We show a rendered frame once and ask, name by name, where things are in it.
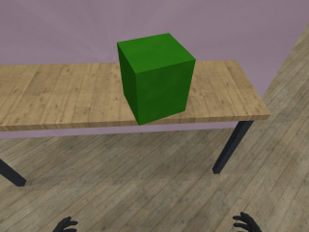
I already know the right robot hand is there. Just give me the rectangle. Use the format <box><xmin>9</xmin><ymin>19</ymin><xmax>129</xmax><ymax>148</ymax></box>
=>
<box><xmin>233</xmin><ymin>212</ymin><xmax>262</xmax><ymax>232</ymax></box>

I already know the left robot hand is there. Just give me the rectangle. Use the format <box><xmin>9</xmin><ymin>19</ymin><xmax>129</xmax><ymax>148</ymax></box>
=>
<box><xmin>52</xmin><ymin>217</ymin><xmax>78</xmax><ymax>232</ymax></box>

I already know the carton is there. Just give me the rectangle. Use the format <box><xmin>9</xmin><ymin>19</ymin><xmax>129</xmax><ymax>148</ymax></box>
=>
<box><xmin>117</xmin><ymin>33</ymin><xmax>196</xmax><ymax>126</ymax></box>

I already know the table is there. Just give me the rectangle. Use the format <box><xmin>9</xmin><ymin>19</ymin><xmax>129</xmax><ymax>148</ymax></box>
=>
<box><xmin>0</xmin><ymin>60</ymin><xmax>271</xmax><ymax>187</ymax></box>

